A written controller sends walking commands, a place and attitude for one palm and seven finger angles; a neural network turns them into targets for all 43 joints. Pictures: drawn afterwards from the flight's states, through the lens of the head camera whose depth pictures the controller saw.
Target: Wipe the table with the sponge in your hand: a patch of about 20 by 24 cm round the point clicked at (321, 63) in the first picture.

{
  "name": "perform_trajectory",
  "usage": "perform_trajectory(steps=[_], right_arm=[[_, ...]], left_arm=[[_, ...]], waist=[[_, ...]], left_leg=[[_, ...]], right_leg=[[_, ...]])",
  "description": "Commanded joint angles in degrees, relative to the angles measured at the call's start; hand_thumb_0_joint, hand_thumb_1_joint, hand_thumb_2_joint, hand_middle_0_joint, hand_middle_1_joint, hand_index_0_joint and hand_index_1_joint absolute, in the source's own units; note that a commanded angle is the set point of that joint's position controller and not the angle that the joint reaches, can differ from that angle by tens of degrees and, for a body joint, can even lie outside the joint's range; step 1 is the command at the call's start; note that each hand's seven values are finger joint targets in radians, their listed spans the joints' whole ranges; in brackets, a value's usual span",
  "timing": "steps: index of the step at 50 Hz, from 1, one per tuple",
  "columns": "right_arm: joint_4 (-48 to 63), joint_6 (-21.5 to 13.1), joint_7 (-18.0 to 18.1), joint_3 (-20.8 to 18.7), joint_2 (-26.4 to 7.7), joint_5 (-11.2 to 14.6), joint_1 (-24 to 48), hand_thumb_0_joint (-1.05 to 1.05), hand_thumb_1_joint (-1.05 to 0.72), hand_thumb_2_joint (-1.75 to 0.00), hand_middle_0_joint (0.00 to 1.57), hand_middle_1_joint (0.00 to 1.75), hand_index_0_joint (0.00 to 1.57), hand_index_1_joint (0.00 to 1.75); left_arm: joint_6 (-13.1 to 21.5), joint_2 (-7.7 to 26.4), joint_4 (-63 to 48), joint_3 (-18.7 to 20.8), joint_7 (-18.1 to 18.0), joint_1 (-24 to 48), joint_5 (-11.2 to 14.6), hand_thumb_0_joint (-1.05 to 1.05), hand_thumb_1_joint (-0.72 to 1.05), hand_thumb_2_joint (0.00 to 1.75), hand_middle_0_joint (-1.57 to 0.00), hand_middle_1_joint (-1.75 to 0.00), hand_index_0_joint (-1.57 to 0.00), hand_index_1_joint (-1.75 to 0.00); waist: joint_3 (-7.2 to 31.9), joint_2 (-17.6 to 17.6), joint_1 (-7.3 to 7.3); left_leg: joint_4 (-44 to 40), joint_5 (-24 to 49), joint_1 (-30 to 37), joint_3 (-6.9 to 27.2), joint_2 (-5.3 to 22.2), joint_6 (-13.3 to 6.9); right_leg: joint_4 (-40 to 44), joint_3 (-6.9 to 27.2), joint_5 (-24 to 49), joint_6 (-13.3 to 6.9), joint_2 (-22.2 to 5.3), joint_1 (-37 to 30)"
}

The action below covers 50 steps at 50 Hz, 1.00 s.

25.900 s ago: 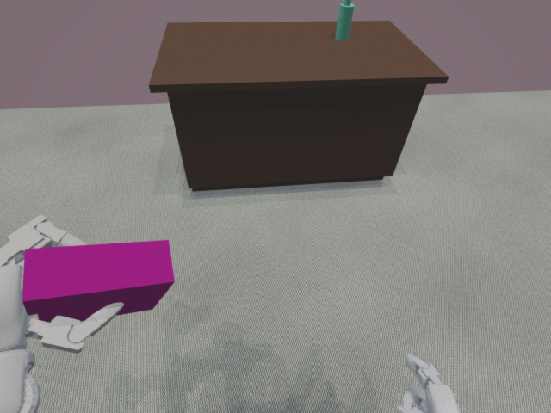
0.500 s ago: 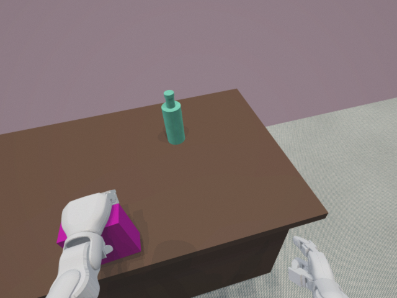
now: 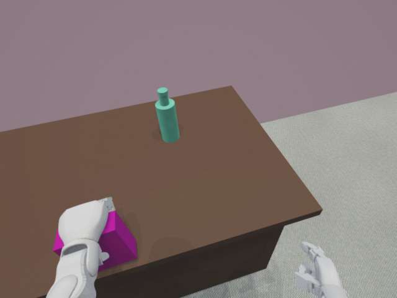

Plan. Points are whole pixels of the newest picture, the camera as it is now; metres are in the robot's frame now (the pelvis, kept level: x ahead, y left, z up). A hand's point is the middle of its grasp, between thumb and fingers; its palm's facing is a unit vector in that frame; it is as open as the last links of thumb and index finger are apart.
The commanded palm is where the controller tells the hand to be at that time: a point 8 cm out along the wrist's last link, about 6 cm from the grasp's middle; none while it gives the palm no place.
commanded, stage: lower the sponge onto the table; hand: left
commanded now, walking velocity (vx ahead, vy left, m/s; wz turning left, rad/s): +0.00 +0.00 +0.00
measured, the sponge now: (103, 249) +0.21 +0.27 -0.05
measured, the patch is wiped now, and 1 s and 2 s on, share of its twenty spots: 0.00 0.15 0.35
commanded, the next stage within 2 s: wipe forward along the first lane in 0.50 s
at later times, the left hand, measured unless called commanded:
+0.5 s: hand (99, 236) +0.22 +0.26 -0.01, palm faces -0.07 -0.10 -0.99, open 9.2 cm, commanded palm +0.20 +0.26 +0.04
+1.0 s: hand (102, 219) +0.26 +0.28 -0.02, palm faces -0.11 -0.04 -0.99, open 9.3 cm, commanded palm +0.25 +0.27 +0.02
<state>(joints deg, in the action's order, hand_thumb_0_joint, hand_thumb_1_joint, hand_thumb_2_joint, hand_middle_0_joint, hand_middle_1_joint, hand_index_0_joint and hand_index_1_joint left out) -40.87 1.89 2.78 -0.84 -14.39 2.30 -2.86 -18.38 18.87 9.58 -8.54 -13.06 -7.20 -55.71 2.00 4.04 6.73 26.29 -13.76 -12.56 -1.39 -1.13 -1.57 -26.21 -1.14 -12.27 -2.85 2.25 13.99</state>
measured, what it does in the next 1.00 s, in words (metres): stands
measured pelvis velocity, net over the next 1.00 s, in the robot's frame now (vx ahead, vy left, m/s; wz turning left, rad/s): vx -0.01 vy -0.01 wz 0.02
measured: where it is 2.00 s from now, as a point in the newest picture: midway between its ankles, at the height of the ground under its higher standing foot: outside the picture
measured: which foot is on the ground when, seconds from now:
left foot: down 0.00-1.00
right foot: down 0.00-1.00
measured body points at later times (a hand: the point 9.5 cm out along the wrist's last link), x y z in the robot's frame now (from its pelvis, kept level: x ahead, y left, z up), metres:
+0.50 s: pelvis +0.00 +0.00 +0.00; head -0.01 -0.03 +0.45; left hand +0.22 +0.27 +0.04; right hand +0.22 -0.21 -0.10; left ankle +0.00 +0.10 -0.74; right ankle +0.02 -0.09 -0.74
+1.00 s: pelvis -0.01 -0.01 -0.01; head +0.01 -0.04 +0.44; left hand +0.26 +0.28 +0.04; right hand +0.19 -0.24 -0.12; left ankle +0.00 +0.10 -0.74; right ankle +0.02 -0.09 -0.74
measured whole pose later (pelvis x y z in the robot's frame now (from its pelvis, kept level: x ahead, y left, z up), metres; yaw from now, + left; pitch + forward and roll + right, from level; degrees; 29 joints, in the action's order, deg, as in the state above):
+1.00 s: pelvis -0.01 -0.01 -0.01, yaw +1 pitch +5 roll +0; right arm -40.7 3.8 3.9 -1.1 -14.9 3.7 -6.4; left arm -16.9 19.3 27.3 -7.1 -15.5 6.8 -57.7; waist 5.0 3.4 4.7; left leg 32.9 -15.5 -22.6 -0.4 -1.2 -1.2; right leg -32.9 -2.3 -14.4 -3.3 2.1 23.8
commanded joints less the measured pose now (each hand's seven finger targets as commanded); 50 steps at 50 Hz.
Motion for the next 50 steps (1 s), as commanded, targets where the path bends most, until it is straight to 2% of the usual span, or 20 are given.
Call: perform_trajectory(steps=[1, 3, 5, 7, 9, 10, 12, 15, 17, 19, 20, 21, 24, 25, 26, 29, 35, 36, 44, 50], right_arm=[[9.97, -3.06, 0.27, -1.87, -6.0, 0.03, 11.3, 0.0, -0.9, -0.9, 0.2, 0.3, 0.2, 0.3], [10.05, -3.24, 0.08, -1.96, -5.85, 0.04, 10.96, 0.0, -0.9, -0.9, 0.2, 0.3, 0.2, 0.3], [9.67, -2.99, 0.23, -2.03, -6.23, 0.09, 10.9, 0.0, -0.9, -0.9, 0.2, 0.3, 0.2, 0.3], [9.95, -3.15, 0.4, -1.94, -5.75, 0.31, 11.2, 0.0, -0.9, -0.9, 0.2, 0.3, 0.2, 0.3], [9.75, -3.25, 0.53, -2.06, -5.81, 0.21, 10.73, 0.0, -0.9, -0.9, 0.2, 0.3, 0.2, 0.3], [9.43, -3.13, 0.63, -2.1, -6.17, 0.24, 10.6, 0.0, -0.9, -0.9, 0.2, 0.3, 0.2, 0.3], [9.57, -3.21, 0.71, -2.0, -5.66, 0.44, 10.64, 0.0, -0.9, -0.9, 0.2, 0.3, 0.2, 0.3], [9.6, -3.11, 0.52, -2.3, -5.99, 0.38, 10.44, 0.0, -0.9, -0.9, 0.2, 0.3, 0.2, 0.3], [9.85, -3.06, 0.32, -2.13, -5.69, 0.52, 10.42, 0.0, -0.9, -0.9, 0.2, 0.3, 0.2, 0.3], [9.79, -2.81, 0.31, -2.15, -5.89, 0.48, 10.22, 0.0, -0.9, -0.9, 0.2, 0.3, 0.2, 0.3], [9.79, -2.72, 0.28, -2.3, -6.1, 0.45, 10.22, 0.0, -0.9, -0.9, 0.2, 0.3, 0.2, 0.3], [10.18, -2.7, 0.27, -2.05, -5.82, 0.5, 10.32, 0.0, -0.9, -0.9, 0.2, 0.3, 0.2, 0.3], [9.93, -2.52, 0.27, -2.2, -5.85, 0.55, 9.95, 0.0, -0.9, -0.9, 0.2, 0.3, 0.2, 0.3], [9.9, -2.41, 0.25, -2.29, -6.14, 0.57, 9.86, 0.0, -0.9, -0.9, 0.2, 0.3, 0.2, 0.3], [10.05, -2.33, 0.34, -1.98, -5.85, 0.64, 10.02, 0.0, -0.9, -0.9, 0.2, 0.3, 0.2, 0.3], [9.81, -2.28, 0.49, -2.11, -5.85, 0.82, 9.59, 0.0, -0.9, -0.9, 0.2, 0.3, 0.2, 0.3], [8.36, -1.74, 1.65, -1.95, -6.51, 1.1, 8.06, 0.0, -0.9, -0.9, 0.2, 0.3, 0.2, 0.3], [8.63, -1.75, 1.71, -1.83, -6.26, 1.18, 7.8, 0.0, -0.9, -0.9, 0.2, 0.3, 0.2, 0.3], [8.65, -0.91, 1.59, -2.06, -7.02, 1.37, 5.28, 0.0, -0.9, -0.9, 0.2, 0.3, 0.2, 0.3], [8.4, -0.76, 1.76, -2.58, -7.56, 1.6, 2.92, 0.0, -0.9, -0.9, 0.2, 0.3, 0.2, 0.3]], left_arm=[[0.48, 10.46, -11.82, 6.53, -2.85, 9.38, -1.96, 0.0, 0.1, 1.3, -1.2, -1.6, -1.2, -1.6], [0.51, 8.58, -11.26, 4.81, -3.1, 9.42, -2.01, 0.0, 0.1, 1.3, -1.2, -1.6, -1.2, -1.6], [0.34, 10.59, -10.25, 6.82, -3.44, 10.14, -1.87, 0.0, 0.1, 1.3, -1.2, -1.6, -1.2, -1.6], [0.44, 8.31, -9.96, 4.3, -3.68, 12.85, -2.16, 0.0, 0.1, 1.3, -1.2, -1.6, -1.2, -1.6], [0.58, 8.62, -8.75, 4.62, -4.07, 12.13, -2.28, 0.0, 0.1, 1.3, -1.2, -1.6, -1.2, -1.6], [0.65, 10.91, -8.87, 6.73, -4.3, 13.48, -2.41, 0.0, 0.1, 1.3, -1.2, -1.6, -1.2, -1.6], [0.62, 7.78, -7.6, 3.8, -4.32, 14.18, -2.26, 0.0, 0.1, 1.3, -1.2, -1.6, -1.2, -1.6], [0.49, 8.56, -7.07, 5.14, -4.42, 12.1, -2.25, 0.0, 0.1, 1.3, -1.2, -1.6, -1.2, -1.6], [0.31, 6.0, -6.14, 2.87, -4.26, 11.58, -1.88, 0.0, 0.1, 1.3, -1.2, -1.6, -1.2, -1.6], [0.21, 5.98, -5.26, 2.66, -4.24, 12.24, -2.11, 0.0, 0.1, 1.3, -1.2, -1.6, -1.2, -1.6], [0.19, 7.85, -5.69, 4.6, -4.44, 11.7, -2.11, 0.0, 0.1, 1.3, -1.2, -1.6, -1.2, -1.6], [0.16, 5.5, -5.74, 2.12, -4.29, 12.24, -2.11, 0.0, 0.1, 1.3, -1.2, -1.6, -1.2, -1.6], [0.17, 5.73, -4.28, 2.6, -4.64, 11.96, -2.19, 0.0, 0.1, 1.3, -1.2, -1.6, -1.2, -1.6], [0.0, 7.41, -4.07, 4.42, -4.76, 11.33, -2.15, 0.0, 0.1, 1.3, -1.2, -1.6, -1.2, -1.6], [-0.18, 5.06, -3.49, 1.9, -4.58, 12.6, -2.13, 0.0, 0.1, 1.3, -1.2, -1.6, -1.2, -1.6], [-0.19, 5.04, -1.58, 1.78, -4.75, 13.67, -2.33, 0.0, 0.1, 1.3, -1.2, -1.6, -1.2, -1.6], [-0.17, 8.99, 4.48, 4.57, -4.95, 22.09, -2.76, 0.0, 0.1, 1.3, -1.2, -1.6, -1.2, -1.6], [0.01, 7.09, 4.87, 2.72, -4.7, 23.16, -2.93, 0.0, 0.1, 1.3, -1.2, -1.6, -1.2, -1.6], [0.97, 7.81, 11.57, 3.67, -3.72, 22.91, -2.51, 0.0, 0.1, 1.3, -1.2, -1.6, -1.2, -1.6], [2.67, 10.48, 14.6, 6.01, -4.54, 26.86, -2.67, 0.0, 0.1, 1.3, -1.2, -1.6, -1.2, -1.6]], waist=[[11.21, -2.67, 0.43], [10.69, -3.01, 0.08], [9.33, -4.06, -0.09], [9.03, -4.0, -0.71], [10.23, -3.94, -0.38], [10.48, -3.64, -0.4], [9.79, -3.37, -0.97], [11.2, -3.6, -0.19], [10.07, -4.29, -0.67], [10.06, -5.47, -0.82], [10.39, -4.38, -0.4], [10.62, -4.85, -0.75], [10.06, -5.45, -0.89], [9.59, -4.63, -0.54], [9.61, -5.64, -1.02], [9.15, -5.5, -1.21], [8.19, -7.79, -2.53], [9.73, -7.27, -2.66], [11.4, -8.1, -3.12], [11.31, -8.44, -3.98]], left_leg=[[-1.98, 11.04, 2.52, 4.83, -0.66, -0.85], [-1.79, 11.1, 2.47, 4.95, -0.47, -0.81], [-2.05, 9.53, 1.89, 5.23, -0.36, -0.77], [-1.84, 8.08, 1.78, 4.86, -0.35, -1.0], [-1.65, 7.7, 1.75, 4.57, -0.53, -1.05], [-1.79, 7.55, 1.98, 5.21, -0.43, -0.87], [-1.5, 6.75, 1.53, 4.49, -0.47, -0.99], [-1.48, 7.75, 1.45, 5.14, -0.44, -0.66], [-1.31, 7.7, 0.74, 4.87, -0.31, -0.71], [-1.08, 7.36, 0.18, 4.78, -0.35, -0.76], [-1.16, 7.37, 0.39, 5.26, -0.34, -0.6], [-0.92, 7.07, 0.18, 4.94, -0.44, -0.85], [-0.69, 6.67, -0.46, 4.81, -0.29, -0.75], [-0.93, 6.34, -0.63, 5.46, -0.28, -0.51], [-0.72, 5.52, -1.04, 4.96, -0.42, -0.8], [-0.41, 4.13, -1.66, 4.72, -0.45, -0.78], [0.16, -0.13, -4.14, 4.45, -0.86, -0.95], [0.52, 0.51, -4.2, 4.1, -1.0, -1.01], [2.71, 2.8, -7.39, 3.49, -1.17, -1.06], [3.79, 0.43, -9.83, 3.46, -1.1, -1.18]], right_leg=[[3.82, 7.07, 9.54, -1.74, -1.44, -4.28], [3.61, 6.66, 9.56, -1.73, -1.38, -3.06], [4.24, 7.66, 7.55, -1.81, -1.17, -2.43], [4.19, 6.88, 5.43, -1.53, -1.32, -1.15], [4.13, 6.75, 5.22, -1.5, -1.41, -1.63], [4.22, 7.56, 4.43, -1.8, -1.06, -1.42], [4.06, 6.71, 3.79, -1.5, -1.32, -0.53], [3.3, 6.76, 4.76, -1.82, -0.97, -1.09], [2.95, 5.89, 5.3, -1.6, -1.14, -0.35], [2.91, 6.09, 5.32, -1.51, -1.17, -0.07], [2.91, 6.81, 4.64, -1.8, -0.96, -0.22], [2.71, 6.03, 4.87, -1.5, -1.18, -0.16], [2.41, 5.91, 4.7, -1.51, -1.13, 0.66], [2.45, 6.31, 3.64, -1.78, -0.88, 0.89], [2.41, 5.63, 3.3, -1.39, -1.11, 1.08], [2.3, 5.56, 1.71, -1.41, -1.09, 2.36], [2.51, 6.2, -2.44, -1.12, -1.01, 4.45], [1.67, 5.1, -1.28, -0.97, -1.2, 3.98], [0.17, 5.29, 4.31, -0.85, -1.51, 3.48], [-0.21, 5.68, 1.83, -0.66, -1.41, 5.61]])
